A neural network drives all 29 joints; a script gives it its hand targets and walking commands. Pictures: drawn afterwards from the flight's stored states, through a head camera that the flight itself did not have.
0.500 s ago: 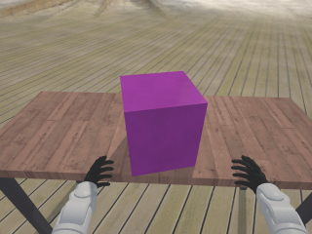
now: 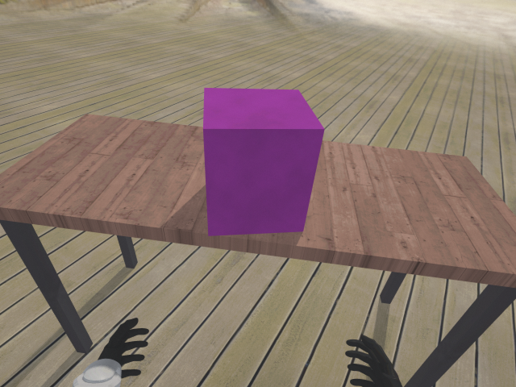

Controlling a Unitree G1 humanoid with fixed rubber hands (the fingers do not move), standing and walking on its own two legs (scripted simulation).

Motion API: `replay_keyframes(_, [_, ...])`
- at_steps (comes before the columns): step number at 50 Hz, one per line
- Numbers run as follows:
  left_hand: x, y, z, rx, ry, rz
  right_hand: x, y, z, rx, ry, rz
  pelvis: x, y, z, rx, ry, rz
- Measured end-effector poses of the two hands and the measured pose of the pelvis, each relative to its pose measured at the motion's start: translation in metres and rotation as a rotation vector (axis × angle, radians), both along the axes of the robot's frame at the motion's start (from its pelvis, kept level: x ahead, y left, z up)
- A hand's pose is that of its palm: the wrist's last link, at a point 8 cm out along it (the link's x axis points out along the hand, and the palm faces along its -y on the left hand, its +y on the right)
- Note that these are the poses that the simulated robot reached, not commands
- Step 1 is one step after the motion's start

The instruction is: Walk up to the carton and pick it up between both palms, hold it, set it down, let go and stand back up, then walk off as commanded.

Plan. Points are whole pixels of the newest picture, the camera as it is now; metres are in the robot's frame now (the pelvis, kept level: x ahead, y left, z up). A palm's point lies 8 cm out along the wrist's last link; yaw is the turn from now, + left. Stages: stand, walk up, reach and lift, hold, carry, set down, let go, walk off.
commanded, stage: set down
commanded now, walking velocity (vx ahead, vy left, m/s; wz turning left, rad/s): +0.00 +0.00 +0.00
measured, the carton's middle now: (254, 160) +0.56 +0.02 +0.12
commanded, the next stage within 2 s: let go in 0.06 s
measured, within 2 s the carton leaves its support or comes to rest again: neither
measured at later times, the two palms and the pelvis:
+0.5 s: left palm out of the picture +0.01 +0.22 -0.06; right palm out of the picture +0.06 -0.21 -0.05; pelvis -0.13 -0.02 +0.01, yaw +7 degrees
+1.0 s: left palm out of the picture -0.22 +0.20 -0.07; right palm out of the picture -0.02 -0.27 -0.08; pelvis -0.27 -0.08 -0.02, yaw +25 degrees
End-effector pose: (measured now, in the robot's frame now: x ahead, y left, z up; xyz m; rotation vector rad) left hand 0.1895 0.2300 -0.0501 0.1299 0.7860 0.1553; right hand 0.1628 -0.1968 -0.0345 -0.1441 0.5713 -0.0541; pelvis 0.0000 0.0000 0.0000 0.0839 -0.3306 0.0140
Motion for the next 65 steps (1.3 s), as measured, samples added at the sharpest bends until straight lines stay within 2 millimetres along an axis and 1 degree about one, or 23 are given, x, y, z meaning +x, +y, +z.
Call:
replay_keyframes(2, [-0.009,0.009,0.007,0.072,-0.039,-0.017,-0.022,0.004,-0.006,0.017,0.004,-0.019,-0.012,0.002,-0.006,-0.076,0.046,0.037])
replay_keyframes(6, [-0.048,0.021,0.009,0.131,-0.018,0.011,-0.058,-0.015,-0.034,0.018,0.128,-0.034,-0.035,0.004,0.000,-0.121,0.051,0.039])
replay_keyframes(10, [-0.097,0.022,0.006,0.111,0.047,0.047,-0.065,-0.042,-0.024,-0.031,0.042,-0.059,-0.050,0.004,0.007,-0.088,0.103,-0.029])
replay_keyframes(12, [-0.118,0.019,0.003,0.083,0.074,0.060,-0.070,-0.046,-0.020,-0.026,0.030,-0.068,-0.062,0.000,0.011,-0.073,0.124,-0.016])
replay_keyframes(14, [-0.129,0.015,0.003,0.060,0.060,0.084,-0.074,-0.042,-0.017,-0.014,0.047,-0.035,-0.074,-0.006,0.013,-0.060,0.142,0.017])
replay_keyframes(18, [-0.133,0.000,0.009,0.002,-0.049,0.115,-0.081,-0.024,-0.006,-0.021,0.070,0.077,-0.096,-0.015,0.016,-0.060,0.164,0.093])
replay_keyframes(21, [-0.141,-0.011,0.004,-0.011,-0.050,0.088,-0.087,-0.014,-0.004,-0.035,0.076,0.116,-0.113,-0.019,0.016,-0.075,0.154,0.113])
replay_keyframes(24, [-0.167,-0.012,-0.006,0.020,-0.020,0.089,-0.101,-0.009,-0.009,-0.032,0.058,0.140,-0.125,-0.020,0.013,-0.097,0.120,0.103])
replay_keyframes(28, [-0.211,-0.012,-0.024,0.048,0.048,0.102,-0.120,-0.014,-0.021,-0.015,0.057,0.124,-0.140,-0.025,0.006,-0.096,0.069,0.104])
replay_keyframes(31, [-0.234,-0.009,-0.028,0.086,0.058,0.118,-0.126,-0.022,-0.021,-0.006,0.021,0.116,-0.152,-0.030,0.000,-0.093,0.040,0.118])
replay_keyframes(35, [-0.245,-0.003,-0.015,0.130,0.003,0.177,-0.121,-0.035,-0.025,0.008,0.015,0.133,-0.172,-0.040,-0.005,-0.108,0.024,0.165])
replay_keyframes(39, [-0.248,-0.007,0.006,0.056,-0.117,0.260,-0.123,-0.029,-0.012,0.006,-0.011,0.230,-0.190,-0.054,-0.006,-0.045,0.027,0.229])
replay_keyframes(43, [-0.271,-0.030,0.022,0.011,-0.147,0.203,-0.162,-0.025,0.015,-0.015,-0.047,0.236,-0.207,-0.069,0.006,0.039,0.016,0.276])
replay_keyframes(45, [-0.287,-0.034,0.022,0.091,-0.114,0.166,-0.176,-0.038,0.010,-0.041,-0.024,0.229,-0.226,-0.072,0.002,-0.077,0.009,0.372])
replay_keyframes(46, [-0.300,-0.034,0.019,0.108,-0.102,0.184,-0.182,-0.046,-0.002,-0.065,0.025,0.244,-0.238,-0.076,0.001,-0.128,-0.020,0.449])
replay_keyframes(48, [-0.343,-0.030,0.008,0.107,-0.116,0.278,-0.189,-0.062,-0.029,-0.195,0.168,0.344,-0.255,-0.081,-0.004,-0.109,0.056,0.426])
replay_keyframes(50, [-0.413,-0.027,-0.021,0.117,-0.058,0.372,-0.184,-0.076,-0.047,-0.290,0.206,0.394,-0.273,-0.084,-0.018,-0.107,0.119,0.419])
replay_keyframes(53, [-0.541,-0.027,-0.059,0.131,0.210,0.470,-0.191,-0.089,-0.055,-0.353,0.194,0.396,-0.304,-0.084,-0.027,-0.140,0.133,0.437])
replay_keyframes(55, [-0.613,-0.025,-0.068,0.135,0.360,0.531,-0.207,-0.094,-0.055,-0.376,0.198,0.400,-0.321,-0.082,-0.028,-0.148,0.152,0.430])
replay_keyframes(57, [-0.664,-0.016,-0.070,0.145,0.445,0.566,-0.231,-0.099,-0.055,-0.384,0.227,0.393,-0.338,-0.076,-0.029,-0.161,0.178,0.433])
replay_keyframes(59, [-0.692,-0.001,-0.072,0.158,0.474,0.572,-0.263,-0.108,-0.058,-0.393,0.268,0.379,-0.355,-0.068,-0.032,-0.179,0.207,0.431])
replay_keyframes(61, [-0.705,0.016,-0.075,0.176,0.466,0.552,-0.303,-0.118,-0.063,-0.411,0.319,0.356,-0.374,-0.063,-0.034,-0.168,0.213,0.425])
replay_keyframes(65, [-0.697,0.043,-0.072,0.202,0.399,0.482,-0.378,-0.135,-0.060,-0.443,0.392,0.278,-0.404,-0.061,-0.028,-0.151,0.196,0.368])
